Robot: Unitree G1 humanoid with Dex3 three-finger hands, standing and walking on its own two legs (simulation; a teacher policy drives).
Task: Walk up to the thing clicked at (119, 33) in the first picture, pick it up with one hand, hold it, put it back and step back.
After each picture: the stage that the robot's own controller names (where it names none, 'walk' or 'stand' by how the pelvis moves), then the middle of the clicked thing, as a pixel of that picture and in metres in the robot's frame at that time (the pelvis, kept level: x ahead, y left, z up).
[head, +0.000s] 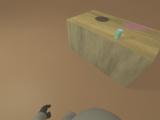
stand; (118, 34) +1.03 -0.32 -0.04
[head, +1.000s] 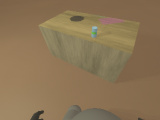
walk; (94, 32) +0.96 +0.05 -0.01
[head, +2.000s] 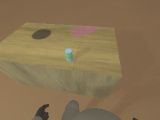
walk; (69, 55) +0.53 +0.23 -0.03
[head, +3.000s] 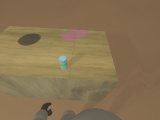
stand; (63, 62) +0.46 +0.24 -0.04
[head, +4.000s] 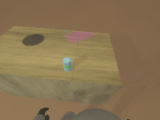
stand; (67, 64) +0.45 +0.21 -0.04
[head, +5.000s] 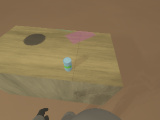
stand; (67, 64) +0.45 +0.20 -0.04
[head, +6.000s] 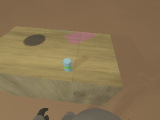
stand; (67, 65) +0.44 +0.20 -0.04
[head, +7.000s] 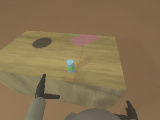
rise first; (70, 66) +0.45 +0.21 -0.04
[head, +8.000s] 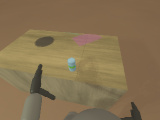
go down; (72, 64) +0.46 +0.20 -0.04
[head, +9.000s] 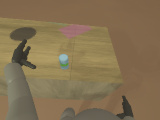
go down; (64, 62) +0.44 +0.19 -0.01
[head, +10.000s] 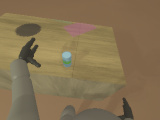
close in; (67, 59) +0.45 +0.18 +0.00
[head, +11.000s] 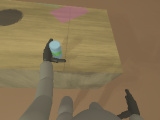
close; (56, 50) +0.46 +0.21 +0.04
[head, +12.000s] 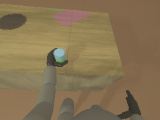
lift; (60, 57) +0.42 +0.19 +0.03
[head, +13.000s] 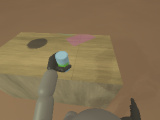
lift; (63, 62) +0.32 +0.17 +0.18
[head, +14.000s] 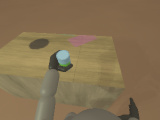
hold; (64, 61) +0.32 +0.17 +0.18
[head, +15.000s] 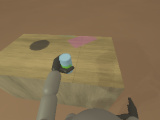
hold; (66, 63) +0.33 +0.16 +0.15
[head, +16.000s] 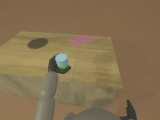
crouch; (63, 64) +0.32 +0.18 +0.15
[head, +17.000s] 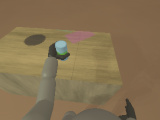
crouch; (62, 51) +0.40 +0.20 +0.16
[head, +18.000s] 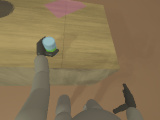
lower; (50, 47) +0.47 +0.22 +0.03
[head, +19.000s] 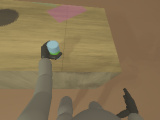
lower; (54, 50) +0.46 +0.21 +0.04
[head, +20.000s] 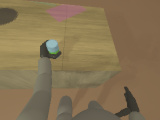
lower; (53, 49) +0.47 +0.21 +0.04
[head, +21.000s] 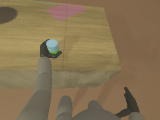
lower; (53, 49) +0.47 +0.21 +0.05
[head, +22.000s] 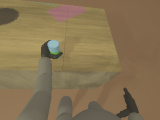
loosen; (55, 49) +0.47 +0.21 +0.04
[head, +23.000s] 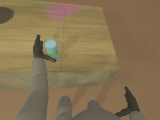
withdraw; (52, 49) +0.46 +0.21 +0.04
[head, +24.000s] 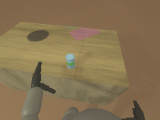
sink last; (70, 61) +0.45 +0.19 +0.00
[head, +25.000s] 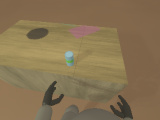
stand; (69, 58) +0.46 +0.20 +0.00
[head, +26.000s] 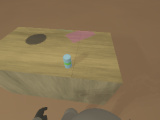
stand; (67, 61) +0.47 +0.21 -0.02
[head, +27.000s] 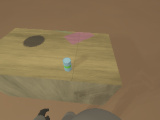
stand; (67, 64) +0.45 +0.21 -0.04
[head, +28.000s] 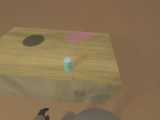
stand; (67, 64) +0.45 +0.20 -0.04
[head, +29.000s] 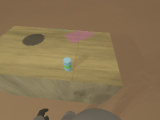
stand; (67, 64) +0.44 +0.20 -0.04
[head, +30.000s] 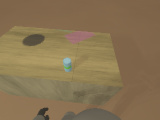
stand; (67, 65) +0.44 +0.20 -0.04
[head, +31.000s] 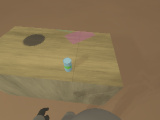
walk; (67, 64) +0.44 +0.20 -0.04
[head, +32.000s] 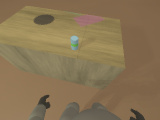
walk; (74, 43) +0.61 +0.18 -0.01
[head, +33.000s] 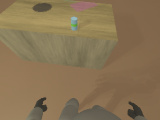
walk; (74, 23) +0.85 +0.25 -0.02
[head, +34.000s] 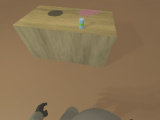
stand; (81, 23) +1.07 +0.22 -0.02
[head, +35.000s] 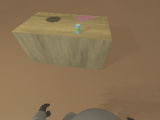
stand; (78, 29) +1.07 +0.22 -0.04
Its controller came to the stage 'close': yes
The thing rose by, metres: 0.22
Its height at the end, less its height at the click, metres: +0.00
